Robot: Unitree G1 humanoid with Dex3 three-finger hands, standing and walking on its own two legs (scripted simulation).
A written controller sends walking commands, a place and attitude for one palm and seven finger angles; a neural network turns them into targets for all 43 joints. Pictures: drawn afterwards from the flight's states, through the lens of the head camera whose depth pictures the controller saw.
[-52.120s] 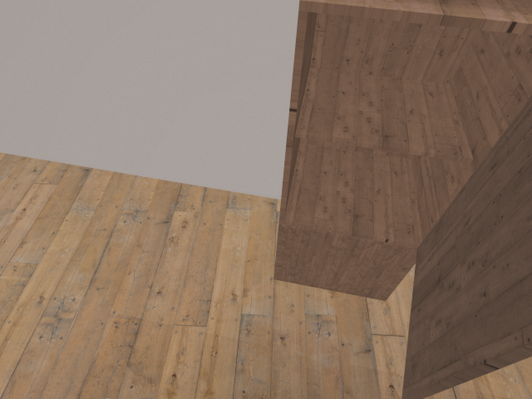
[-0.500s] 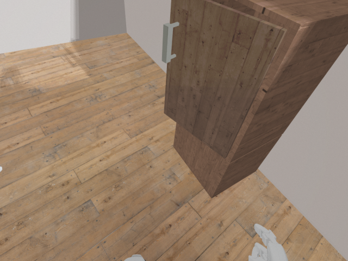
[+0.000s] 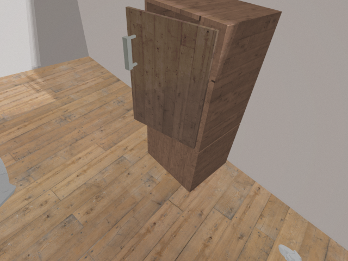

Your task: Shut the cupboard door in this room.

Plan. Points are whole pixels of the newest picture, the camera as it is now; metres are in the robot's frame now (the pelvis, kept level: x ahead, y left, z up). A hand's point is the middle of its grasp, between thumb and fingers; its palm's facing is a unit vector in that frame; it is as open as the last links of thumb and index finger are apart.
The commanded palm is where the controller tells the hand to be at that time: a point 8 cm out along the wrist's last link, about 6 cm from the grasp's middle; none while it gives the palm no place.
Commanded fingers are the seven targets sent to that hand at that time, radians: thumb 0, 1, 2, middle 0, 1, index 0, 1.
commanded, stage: stop stepping back and stand still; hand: left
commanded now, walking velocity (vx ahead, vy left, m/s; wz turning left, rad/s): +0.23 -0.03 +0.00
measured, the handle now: (131, 52) +0.94 +0.19 +0.09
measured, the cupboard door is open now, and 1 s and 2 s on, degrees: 15 15 15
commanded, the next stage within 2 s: let the arm hang, fingers relaxed in 1.62 s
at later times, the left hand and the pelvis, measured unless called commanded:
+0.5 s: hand out of the picture +0.12 +0.31 +0.18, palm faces +0.55 -0.71 -0.45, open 7.4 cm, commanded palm +0.08 +0.32 +0.19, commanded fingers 0.00 0.90 0.90 -0.20 -0.30 -0.20 -0.30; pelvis -0.05 +0.02 +0.02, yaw +2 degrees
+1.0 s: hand out of the picture +0.15 +0.32 +0.17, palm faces +0.38 -0.76 -0.52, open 7.4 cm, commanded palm +0.08 +0.36 +0.19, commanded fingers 0.00 0.90 0.90 -0.20 -0.30 -0.20 -0.30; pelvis -0.06 +0.06 +0.01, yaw +0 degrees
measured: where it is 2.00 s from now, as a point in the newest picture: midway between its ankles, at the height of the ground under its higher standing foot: outside the picture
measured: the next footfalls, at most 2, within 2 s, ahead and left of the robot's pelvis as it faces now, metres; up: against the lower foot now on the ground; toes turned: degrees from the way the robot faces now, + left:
right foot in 0.28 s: -0.06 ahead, -0.02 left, +0.00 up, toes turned +0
left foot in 0.64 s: -0.05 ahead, +0.22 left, +0.00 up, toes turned +6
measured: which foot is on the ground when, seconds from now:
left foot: down 0.00-0.28, up 0.30-0.62, down 0.64-1.00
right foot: down 0.00-0.10, up 0.12-0.26, down 0.28-1.00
